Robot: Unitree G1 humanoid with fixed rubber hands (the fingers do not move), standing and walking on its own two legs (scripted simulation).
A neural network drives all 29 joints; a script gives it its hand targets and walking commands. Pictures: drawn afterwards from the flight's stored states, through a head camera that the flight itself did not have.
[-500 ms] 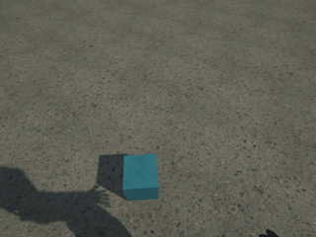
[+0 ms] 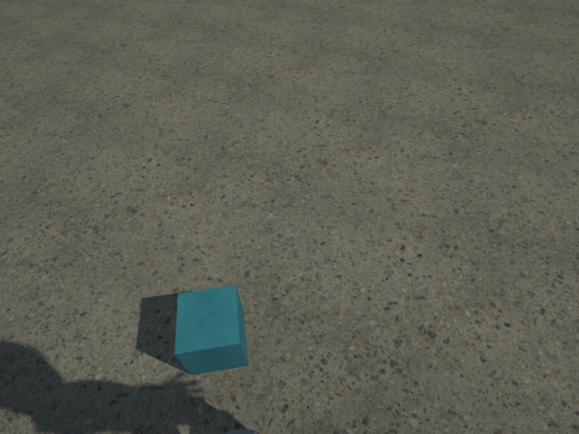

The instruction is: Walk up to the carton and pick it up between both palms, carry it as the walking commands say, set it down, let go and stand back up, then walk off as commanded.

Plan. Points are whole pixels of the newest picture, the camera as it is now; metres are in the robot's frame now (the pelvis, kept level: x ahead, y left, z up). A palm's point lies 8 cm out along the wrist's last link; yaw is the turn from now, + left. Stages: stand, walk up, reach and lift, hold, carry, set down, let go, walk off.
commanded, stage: walk off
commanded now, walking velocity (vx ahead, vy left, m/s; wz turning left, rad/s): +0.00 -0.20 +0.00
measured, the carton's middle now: (213, 330) +0.54 +0.30 -0.66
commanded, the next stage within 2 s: stand in 1.64 s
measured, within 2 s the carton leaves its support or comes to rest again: neither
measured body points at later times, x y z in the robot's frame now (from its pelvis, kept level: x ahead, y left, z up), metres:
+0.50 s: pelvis -0.01 -0.13 +0.00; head +0.02 -0.12 +0.45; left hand +0.07 +0.11 -0.15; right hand +0.03 -0.43 -0.11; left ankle -0.02 +0.07 -0.73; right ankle -0.01 -0.27 -0.73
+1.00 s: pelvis -0.03 -0.24 +0.00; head -0.01 -0.22 +0.45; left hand +0.03 +0.00 -0.15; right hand +0.06 -0.54 -0.10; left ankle -0.05 -0.13 -0.73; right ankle -0.04 -0.33 -0.68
